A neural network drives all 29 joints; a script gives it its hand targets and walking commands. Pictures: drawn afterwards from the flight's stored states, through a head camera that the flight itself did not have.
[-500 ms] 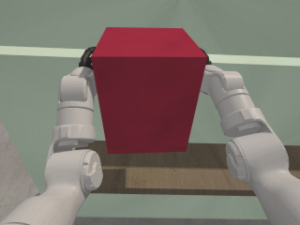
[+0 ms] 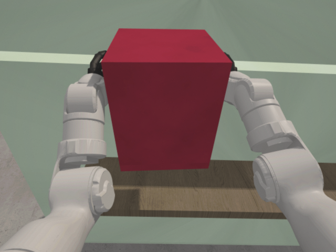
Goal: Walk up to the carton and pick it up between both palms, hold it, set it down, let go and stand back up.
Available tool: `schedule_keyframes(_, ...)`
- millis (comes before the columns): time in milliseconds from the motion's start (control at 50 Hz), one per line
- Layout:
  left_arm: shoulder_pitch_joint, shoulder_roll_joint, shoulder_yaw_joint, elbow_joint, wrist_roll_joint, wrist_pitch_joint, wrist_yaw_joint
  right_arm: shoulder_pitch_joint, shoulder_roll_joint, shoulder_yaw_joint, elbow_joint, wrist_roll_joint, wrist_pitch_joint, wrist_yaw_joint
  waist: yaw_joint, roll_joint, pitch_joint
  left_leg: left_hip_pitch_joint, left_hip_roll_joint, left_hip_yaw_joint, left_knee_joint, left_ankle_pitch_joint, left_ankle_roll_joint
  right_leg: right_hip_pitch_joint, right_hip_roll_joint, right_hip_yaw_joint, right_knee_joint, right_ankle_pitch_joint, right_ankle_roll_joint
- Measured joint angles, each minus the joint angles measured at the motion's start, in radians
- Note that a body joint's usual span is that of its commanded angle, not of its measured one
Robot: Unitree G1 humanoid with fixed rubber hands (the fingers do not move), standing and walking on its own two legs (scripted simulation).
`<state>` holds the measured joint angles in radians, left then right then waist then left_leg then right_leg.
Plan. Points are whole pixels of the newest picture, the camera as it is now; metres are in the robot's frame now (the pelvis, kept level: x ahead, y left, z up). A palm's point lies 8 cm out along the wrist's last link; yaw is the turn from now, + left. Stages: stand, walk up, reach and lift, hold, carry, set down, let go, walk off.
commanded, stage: hold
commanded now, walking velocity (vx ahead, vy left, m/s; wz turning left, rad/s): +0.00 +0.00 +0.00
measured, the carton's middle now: (163, 98) +0.36 +0.01 +0.26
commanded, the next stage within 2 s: none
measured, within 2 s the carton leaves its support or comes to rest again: neither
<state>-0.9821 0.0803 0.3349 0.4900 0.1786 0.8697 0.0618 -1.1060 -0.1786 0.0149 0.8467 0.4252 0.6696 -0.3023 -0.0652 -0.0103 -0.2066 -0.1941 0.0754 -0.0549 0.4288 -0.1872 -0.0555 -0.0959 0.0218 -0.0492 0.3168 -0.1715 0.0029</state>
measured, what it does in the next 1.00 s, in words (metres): stands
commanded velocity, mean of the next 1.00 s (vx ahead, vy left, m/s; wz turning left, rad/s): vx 0.00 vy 0.00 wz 0.00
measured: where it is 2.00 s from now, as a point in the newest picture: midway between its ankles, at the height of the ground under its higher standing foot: outside the picture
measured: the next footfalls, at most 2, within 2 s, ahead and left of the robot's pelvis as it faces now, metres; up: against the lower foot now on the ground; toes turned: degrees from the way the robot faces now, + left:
none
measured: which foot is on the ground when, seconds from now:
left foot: down 0.00-1.00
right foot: down 0.00-1.00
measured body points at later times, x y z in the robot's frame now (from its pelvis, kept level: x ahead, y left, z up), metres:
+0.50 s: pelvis +0.00 +0.00 +0.00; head -0.10 +0.03 +0.44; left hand +0.38 +0.16 +0.30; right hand +0.38 -0.13 +0.30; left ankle +0.03 +0.15 -0.74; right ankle +0.00 -0.12 -0.74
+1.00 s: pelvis +0.01 +0.00 +0.00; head -0.09 +0.02 +0.44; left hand +0.39 +0.16 +0.29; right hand +0.39 -0.14 +0.30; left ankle +0.03 +0.15 -0.74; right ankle +0.00 -0.12 -0.74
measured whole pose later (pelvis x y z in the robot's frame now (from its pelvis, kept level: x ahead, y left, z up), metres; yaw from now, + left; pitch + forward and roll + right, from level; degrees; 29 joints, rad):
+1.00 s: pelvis +0.01 +0.00 +0.00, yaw +0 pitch -3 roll -2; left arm -0.93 0.07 0.32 0.43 0.18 0.88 0.07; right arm -1.06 -0.18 0.06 0.80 0.45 0.67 -0.30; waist -0.07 0.00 -0.21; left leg -0.18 0.08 -0.05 0.43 -0.20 -0.06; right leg -0.07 0.02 -0.05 0.30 -0.18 0.00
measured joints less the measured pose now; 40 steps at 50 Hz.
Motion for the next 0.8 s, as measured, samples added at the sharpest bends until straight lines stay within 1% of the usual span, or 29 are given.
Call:
schedule_keyframes(100, -0.008, -0.006, 0.009, 0.014, 0.013, -0.001, -0.002, -0.014, -0.003, -0.004, 0.025, -0.002, -0.001, 0.005, 0.002, 0.003, 0.012, 0.011, -0.001, 0.0, -0.003, 0.001, 0.002, 0.013, -0.001, 0.0, -0.007, 0.003, 0.001)
schedule_keyframes(180, 0.009, -0.006, -0.003, 0.001, 0.007, -0.001, -0.002, 0.0, -0.007, 0.015, 0.008, 0.003, 0.003, 0.006, 0.001, 0.001, 0.005, 0.008, -0.003, 0.0, -0.006, 0.002, 0.003, 0.009, -0.003, 0.0, -0.005, 0.001, 0.002)
schedule_keyframes(400, 0.011, -0.003, -0.005, -0.001, 0.001, 0.002, 0.004, 0.015, -0.002, 0.014, 0.0, 0.005, -0.001, 0.005, 0.003, -0.006, -0.002, 0.004, 0.0, 0.0, -0.004, 0.0, 0.0, 0.005, 0.001, 0.001, -0.006, 0.001, 0.0)
schedule_keyframes(460, 0.01, -0.002, -0.006, -0.011, 0.004, 0.01, 0.005, 0.011, 0.0, 0.011, 0.006, 0.01, -0.007, 0.006, 0.002, -0.005, 0.001, 0.008, 0.001, -0.001, -0.003, -0.001, -0.001, 0.01, 0.001, 0.0, -0.007, 0.001, 0.0)
schedule_keyframes(580, -0.005, -0.002, 0.007, 0.017, 0.004, -0.002, 0.003, -0.002, 0.004, -0.005, 0.021, -0.008, -0.004, 0.008, 0.003, -0.004, 0.0, 0.007, -0.002, -0.001, -0.005, 0.0, 0.001, 0.006, -0.002, 0.0, -0.002, -0.003, 0.001)
schedule_keyframes(720, 0.005, -0.004, 0.005, -0.008, 0.009, 0.006, 0.002, 0.002, 0.001, 0.007, 0.014, 0.007, -0.007, 0.006, -0.001, -0.002, 0.009, 0.017, -0.002, -0.002, -0.006, -0.003, 0.0, 0.02, -0.001, -0.001, -0.01, -0.002, 0.001)
schedule_keyframes(800, 0.008, -0.008, 0.006, 0.001, 0.011, 0.003, -0.001, 0.006, -0.001, 0.012, 0.014, 0.006, -0.001, 0.006, -0.002, 0.0, 0.008, 0.017, -0.003, -0.001, -0.004, -0.006, 0.002, 0.019, -0.002, 0.0, -0.008, -0.005, 0.002)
